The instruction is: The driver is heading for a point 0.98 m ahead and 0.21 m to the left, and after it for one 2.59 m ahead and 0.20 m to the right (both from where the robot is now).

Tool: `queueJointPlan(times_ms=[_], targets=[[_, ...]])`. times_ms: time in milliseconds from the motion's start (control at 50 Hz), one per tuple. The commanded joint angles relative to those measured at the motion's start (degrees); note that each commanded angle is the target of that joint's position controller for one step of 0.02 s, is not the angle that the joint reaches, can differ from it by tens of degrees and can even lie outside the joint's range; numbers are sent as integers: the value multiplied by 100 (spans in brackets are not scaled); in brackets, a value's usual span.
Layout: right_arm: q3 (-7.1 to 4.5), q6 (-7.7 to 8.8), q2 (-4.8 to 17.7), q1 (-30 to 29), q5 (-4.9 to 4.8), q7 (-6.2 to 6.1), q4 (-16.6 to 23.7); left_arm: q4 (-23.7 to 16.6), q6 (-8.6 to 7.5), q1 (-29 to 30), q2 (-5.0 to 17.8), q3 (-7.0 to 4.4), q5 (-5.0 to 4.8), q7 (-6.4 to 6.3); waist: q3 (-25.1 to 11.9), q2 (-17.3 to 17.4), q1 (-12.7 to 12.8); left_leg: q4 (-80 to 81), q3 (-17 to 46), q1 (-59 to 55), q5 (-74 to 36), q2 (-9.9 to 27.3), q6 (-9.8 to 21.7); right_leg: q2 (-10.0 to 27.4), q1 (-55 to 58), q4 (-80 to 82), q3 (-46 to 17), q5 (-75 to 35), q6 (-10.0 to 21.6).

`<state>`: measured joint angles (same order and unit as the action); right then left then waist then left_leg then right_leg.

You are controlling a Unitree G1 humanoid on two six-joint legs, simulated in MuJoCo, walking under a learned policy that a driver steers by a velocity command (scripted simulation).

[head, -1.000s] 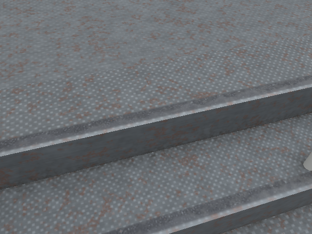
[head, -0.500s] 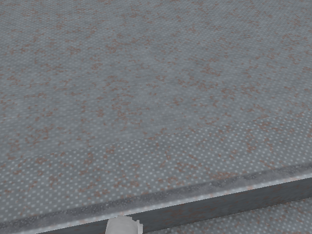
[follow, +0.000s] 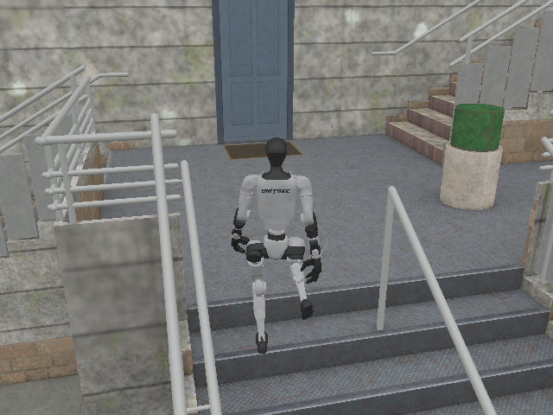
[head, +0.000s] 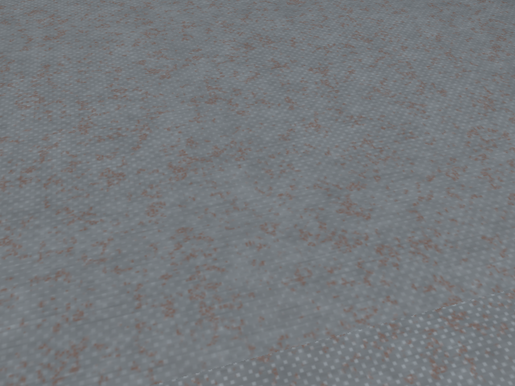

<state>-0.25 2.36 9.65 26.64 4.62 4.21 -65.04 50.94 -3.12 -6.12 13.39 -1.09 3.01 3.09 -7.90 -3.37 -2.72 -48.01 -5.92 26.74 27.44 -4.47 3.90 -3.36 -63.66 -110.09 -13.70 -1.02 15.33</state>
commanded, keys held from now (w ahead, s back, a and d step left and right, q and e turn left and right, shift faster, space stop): w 0.30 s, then w+q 0.70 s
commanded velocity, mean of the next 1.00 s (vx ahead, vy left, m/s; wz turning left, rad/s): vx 0.50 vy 0.00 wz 0.28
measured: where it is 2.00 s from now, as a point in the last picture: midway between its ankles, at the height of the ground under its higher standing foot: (191, 230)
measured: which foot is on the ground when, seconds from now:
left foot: down 0.00-0.32, up 0.34-0.88, down 0.90-1.00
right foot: up 0.00-0.26, down 0.28-0.94, up 0.96-1.00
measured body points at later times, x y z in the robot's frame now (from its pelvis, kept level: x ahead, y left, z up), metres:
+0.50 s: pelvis +0.32 -0.05 +0.16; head +0.33 -0.05 +0.61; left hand +0.37 +0.19 +0.01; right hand +0.37 -0.30 +0.01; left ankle +0.24 +0.10 -0.34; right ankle +0.35 -0.13 -0.52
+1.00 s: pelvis +0.60 +0.06 +0.20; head +0.61 +0.06 +0.65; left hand +0.53 +0.27 +0.05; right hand +0.82 -0.13 +0.08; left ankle +0.63 +0.15 -0.52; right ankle +0.42 -0.14 -0.43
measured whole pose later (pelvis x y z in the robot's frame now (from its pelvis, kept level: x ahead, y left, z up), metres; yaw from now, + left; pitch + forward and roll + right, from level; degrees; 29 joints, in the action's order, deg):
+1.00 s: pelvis +0.60 +0.06 +0.20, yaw +19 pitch +3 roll +1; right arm -4.8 5.8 11.1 5.3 2.5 0.9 -53.6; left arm 58.9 -6.2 -21.5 9.7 -1.2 4.3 2.3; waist -3.2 -1.1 0.1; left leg -33.7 -0.9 24.6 11.8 -5.4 4.2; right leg 5.6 -5.7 -57.2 3.6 23.9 -2.0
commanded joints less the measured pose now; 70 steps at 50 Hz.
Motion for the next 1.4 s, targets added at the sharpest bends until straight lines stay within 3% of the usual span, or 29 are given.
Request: queueJointPlan(times_ms=[20,40,100,140,180,200,240,300,320,340,360,400,460,540,640,760,900,940,960,980,1000,1060,1080,1120,1180,1260,1340,1380,1400], targets=[[179,342,-306,-1149,181,14,537,-221,62,4,-263,224,-26,56,608,450,633,2978,1452,138,-1356,1124,889,576,-788,-66,716,-18,56],[232,332,-336,-245,264,-71,211,-413,47,485,-343,310,-54,114,556,951,329,3054,1415,-425,-1815,1239,1041,541,-1437,-1360,1158,797,71],[286,252,-289,1140,496,-208,-313,-880,-80,1572,-518,535,-176,46,814,649,-114,3059,1522,-2230,-2008,1499,861,713,-3194,-948,1054,1623,219],[295,258,-167,1809,488,-124,-542,-1513,70,2729,-359,579,-176,42,730,536,-375,3653,1634,-2322,-1567,1627,829,1050,-2919,954,1610,1016,98],[343,241,-167,1230,183,157,-222,-1911,427,3518,-684,693,-63,165,913,985,-246,4928,1167,-257,-2209,1806,983,1123,-320,2184,1957,1132,-123],[338,380,42,594,-87,217,104,-1732,460,2928,-731,640,6,286,799,1234,257,4737,712,279,-4071,1730,1022,808,1066,2114,2391,1328,-274],[209,622,755,812,-246,227,153,-1616,435,2674,-198,448,-31,324,394,1269,450,4000,492,-1040,-8189,1756,1027,228,1563,2979,2754,1966,-492],[-157,601,1251,708,-211,226,261,-1062,269,866,181,200,40,214,-767,1430,954,2100,452,-2148,-10291,1846,384,18,3866,4341,2050,977,-305],[-28,632,548,1566,174,323,241,-743,231,-57,376,184,-221,184,-2034,75,773,766,1109,-42,-8298,1354,337,716,6523,5129,-90,972,321],[-8,525,94,1262,159,389,241,-177,296,-1644,474,108,47,101,-2195,-760,1354,-853,1453,1192,-2943,454,301,1538,7494,7003,-2170,1736,527],[-161,423,126,708,-184,430,218,253,162,-2373,788,-105,98,67,-1374,-781,1560,-4049,2155,1761,-2302,23,221,1934,6327,8111,-3479,2901,566],[-184,544,-5,245,-146,247,345,487,-181,-1274,652,-106,-46,-42,-48,-32,807,-5979,2304,2457,-2771,246,264,1919,4424,8071,-2310,3047,182],[-47,417,-179,-604,-286,18,755,629,-145,-87,-722,281,79,-58,-288,850,-51,-6493,2145,2904,-2908,623,632,2234,3967,8253,-1098,645,-445],[-94,308,-123,-1110,-147,130,858,467,-432,85,-598,182,93,-235,247,189,-310,-5029,1544,2566,-2535,998,632,1483,3625,9131,1412,540,-722],[-180,459,268,-2686,-209,217,1559,617,-475,-945,86,80,295,-278,306,89,321,-1707,889,2453,-3342,1041,144,1363,5037,9669,2455,-1174,-735],[-254,66,117,-3278,-228,108,1764,1010,-628,-1807,179,33,124,-60,919,-90,376,284,604,2194,-2983,908,163,2011,6997,10097,2584,-2623,-526],[-562,297,670,-2876,-349,-181,1722,908,-367,-1988,473,-205,117,-281,501,-296,-3,1802,-7,-306,-2638,-83,495,1938,7493,8374,3034,-4902,-865],[-670,345,1073,-661,-286,-442,1273,494,-478,-2340,49,-11,224,-327,-1263,901,-397,1129,2092,-4907,-3251,794,1609,1086,3984,5731,2715,-1561,-1776],[-653,276,1094,451,-165,-430,725,453,-426,-1852,113,-51,228,-68,-1434,1222,-653,2421,3767,-5733,-3450,1609,1944,223,2892,4374,2101,2928,-1871],[-812,333,1303,395,-125,-441,610,160,-391,-1058,116,-95,20,57,-451,810,-824,2830,3686,-5367,-3304,1590,1546,273,1866,3625,1161,2846,-1658],[-843,393,1296,-193,-221,-436,682,24,-419,-546,231,-137,59,30,310,792,-673,2910,3189,-4288,-3388,1460,1384,550,1630,3278,877,2460,-1524],[-535,416,325,-1156,-329,-261,857,11,-415,-668,-459,19,199,-167,296,354,197,3188,2743,-1987,-3989,1406,1558,944,2816,3552,746,2017,-1259],[-425,358,340,-1495,-730,-328,1280,-655,-619,95,557,-333,-646,-413,691,186,414,3573,3378,-1473,-3602,1452,1610,716,2582,3212,925,2091,-1504],[-459,272,826,-1727,-604,-438,1564,-631,-627,-227,473,-342,-525,-508,728,274,679,3582,2933,-1159,-3039,1473,1403,1014,2262,4269,859,1888,-1639],[-509,185,983,-1170,-466,-593,1729,-818,-550,613,44,-214,-229,-503,817,415,298,3571,2202,-27,-2873,789,1055,704,3253,6269,1287,465,-1775],[-546,190,1000,-458,-629,-579,1652,-1028,-460,1195,235,-241,-412,-470,692,833,-52,3379,2468,-505,-2073,841,913,375,3825,7672,1180,-493,-1827],[-564,142,925,-359,-584,-641,1654,-1042,-547,1097,641,-351,-340,-379,668,901,77,2293,2751,-1877,-3036,1080,681,354,3798,8392,1150,68,-1492],[-525,164,802,-533,-491,-640,1867,-760,-645,-83,929,-437,-119,-358,-198,842,557,633,2275,-1763,-4595,588,320,662,5487,8222,1020,-1266,-977],[-441,231,507,-56,-414,-623,1909,-586,-636,-1016,1157,-475,-14,-332,-1079,-144,636,-1207,1860,-303,-2613,26,-62,1725,7582,7737,-275,-3419,-210]])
